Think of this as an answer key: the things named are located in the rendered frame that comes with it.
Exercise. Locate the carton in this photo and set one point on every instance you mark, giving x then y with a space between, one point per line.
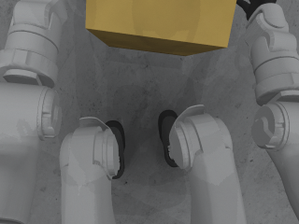
176 27

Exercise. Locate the robot left upper arm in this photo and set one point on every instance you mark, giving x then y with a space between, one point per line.
29 115

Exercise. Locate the right robot foot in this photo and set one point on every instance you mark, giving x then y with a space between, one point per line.
165 123

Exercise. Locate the robot right forearm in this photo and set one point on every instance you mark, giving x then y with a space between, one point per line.
273 55

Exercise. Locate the robot right hand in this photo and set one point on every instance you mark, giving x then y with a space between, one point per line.
254 4

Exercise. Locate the robot left forearm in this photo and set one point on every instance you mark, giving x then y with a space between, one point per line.
33 43

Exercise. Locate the robot right upper arm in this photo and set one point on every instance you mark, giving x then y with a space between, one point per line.
276 129

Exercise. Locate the robot right shin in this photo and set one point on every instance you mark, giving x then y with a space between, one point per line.
193 111

